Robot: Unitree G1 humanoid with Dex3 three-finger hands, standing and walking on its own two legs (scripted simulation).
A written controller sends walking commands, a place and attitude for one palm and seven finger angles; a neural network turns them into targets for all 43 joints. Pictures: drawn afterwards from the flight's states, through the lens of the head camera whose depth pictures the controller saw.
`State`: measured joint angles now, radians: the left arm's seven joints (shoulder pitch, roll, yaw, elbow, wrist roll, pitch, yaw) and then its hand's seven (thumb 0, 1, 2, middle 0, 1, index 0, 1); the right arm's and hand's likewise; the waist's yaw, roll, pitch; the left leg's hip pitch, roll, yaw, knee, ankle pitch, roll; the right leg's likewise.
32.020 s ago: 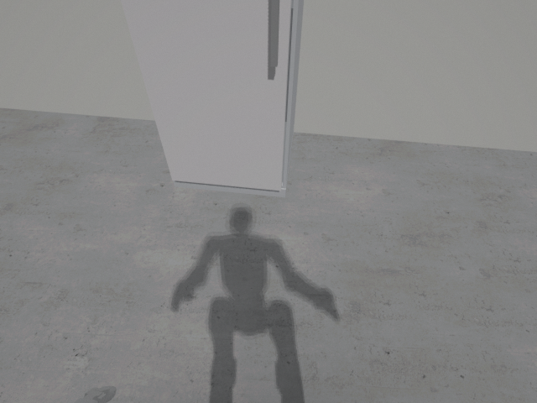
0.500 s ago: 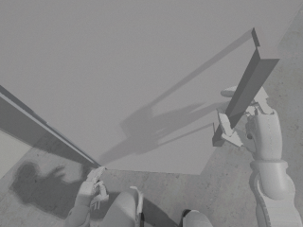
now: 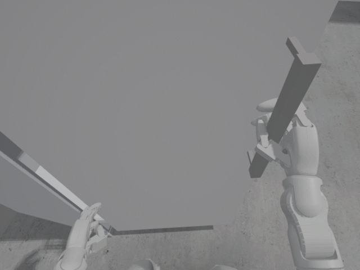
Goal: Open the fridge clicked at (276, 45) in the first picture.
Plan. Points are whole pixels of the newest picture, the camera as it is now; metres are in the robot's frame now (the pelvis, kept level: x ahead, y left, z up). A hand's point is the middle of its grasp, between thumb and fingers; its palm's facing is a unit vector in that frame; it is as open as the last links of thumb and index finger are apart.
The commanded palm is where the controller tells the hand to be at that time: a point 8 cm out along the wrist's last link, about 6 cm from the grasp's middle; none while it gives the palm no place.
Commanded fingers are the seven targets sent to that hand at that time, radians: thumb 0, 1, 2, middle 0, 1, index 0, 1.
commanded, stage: stop walking and hold the door back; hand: right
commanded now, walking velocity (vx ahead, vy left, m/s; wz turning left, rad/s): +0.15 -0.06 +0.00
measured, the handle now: (269, 124) +0.35 -0.15 +0.15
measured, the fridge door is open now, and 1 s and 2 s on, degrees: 74 70 71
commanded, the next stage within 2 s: loosen the grip on the handle in 1.24 s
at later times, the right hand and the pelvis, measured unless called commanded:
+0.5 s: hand (262, 128) +0.34 -0.14 +0.16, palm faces +0.11 +0.97 -0.20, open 5.6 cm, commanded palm +0.32 -0.19 +0.14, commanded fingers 0.00 -0.90 -0.90 0.45 1.40 0.45 1.40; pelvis -0.07 +0.02 +0.02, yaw -5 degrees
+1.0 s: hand (259, 125) +0.34 -0.13 +0.16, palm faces +0.03 +0.99 -0.13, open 5.5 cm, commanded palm +0.32 -0.18 +0.14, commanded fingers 0.00 -0.90 -0.90 0.45 1.40 0.45 1.40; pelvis -0.07 -0.02 +0.01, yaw -1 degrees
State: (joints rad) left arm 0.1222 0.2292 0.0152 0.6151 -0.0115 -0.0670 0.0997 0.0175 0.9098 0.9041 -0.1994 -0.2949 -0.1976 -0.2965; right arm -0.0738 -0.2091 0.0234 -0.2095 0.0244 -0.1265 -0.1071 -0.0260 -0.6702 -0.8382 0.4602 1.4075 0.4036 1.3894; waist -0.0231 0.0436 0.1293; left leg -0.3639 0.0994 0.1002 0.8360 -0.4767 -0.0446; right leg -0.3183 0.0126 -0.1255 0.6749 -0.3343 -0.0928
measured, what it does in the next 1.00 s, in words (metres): steps on the spot: left foot, then right foot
